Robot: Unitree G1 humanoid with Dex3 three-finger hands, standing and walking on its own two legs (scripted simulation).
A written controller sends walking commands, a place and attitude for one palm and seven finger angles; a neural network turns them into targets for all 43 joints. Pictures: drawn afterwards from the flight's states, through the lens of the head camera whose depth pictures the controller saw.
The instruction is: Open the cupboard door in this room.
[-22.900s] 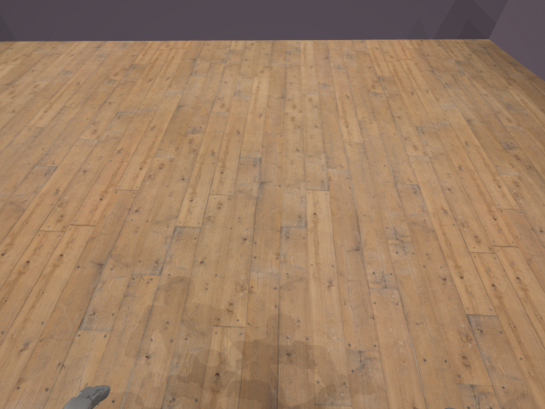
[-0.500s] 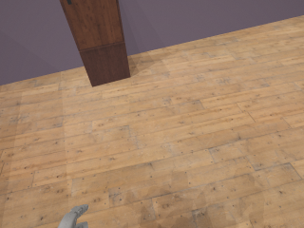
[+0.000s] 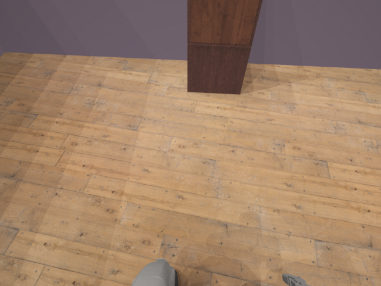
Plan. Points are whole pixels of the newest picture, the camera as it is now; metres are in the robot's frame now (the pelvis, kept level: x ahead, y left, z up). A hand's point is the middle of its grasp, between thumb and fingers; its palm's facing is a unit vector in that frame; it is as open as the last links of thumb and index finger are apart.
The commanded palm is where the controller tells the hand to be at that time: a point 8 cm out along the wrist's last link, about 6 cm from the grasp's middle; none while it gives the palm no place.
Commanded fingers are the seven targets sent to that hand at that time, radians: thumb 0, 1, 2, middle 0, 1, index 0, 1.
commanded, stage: turn or walk to find it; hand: left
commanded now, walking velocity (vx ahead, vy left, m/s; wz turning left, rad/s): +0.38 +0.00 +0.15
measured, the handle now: out of the picture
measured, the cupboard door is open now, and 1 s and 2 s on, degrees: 0 0 0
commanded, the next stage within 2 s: stand and wait in 0.24 s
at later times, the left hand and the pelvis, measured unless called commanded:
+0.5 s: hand (133, 199) +0.32 +0.21 -0.14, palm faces +0.04 -0.98 -0.18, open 7.4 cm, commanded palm none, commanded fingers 0.00 0.90 0.90 -0.20 -0.30 -0.20 -0.30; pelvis +0.20 +0.03 +0.01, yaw +2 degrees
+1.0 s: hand (131, 229) +0.25 +0.20 -0.17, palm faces +0.13 -0.98 -0.16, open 7.3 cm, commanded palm none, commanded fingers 0.00 0.90 0.90 -0.20 -0.30 -0.20 -0.30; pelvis +0.25 +0.02 +0.01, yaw +3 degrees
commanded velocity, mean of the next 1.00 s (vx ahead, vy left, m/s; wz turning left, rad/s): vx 0.08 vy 0.00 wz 0.02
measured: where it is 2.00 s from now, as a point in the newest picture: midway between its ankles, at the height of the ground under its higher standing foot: (191, 263)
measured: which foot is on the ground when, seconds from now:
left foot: up 0.00-0.02, down 0.04-0.58, up 0.60-0.88, down 0.90-1.00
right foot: down 0.00-0.04, up 0.06-0.54, down 0.56-1.00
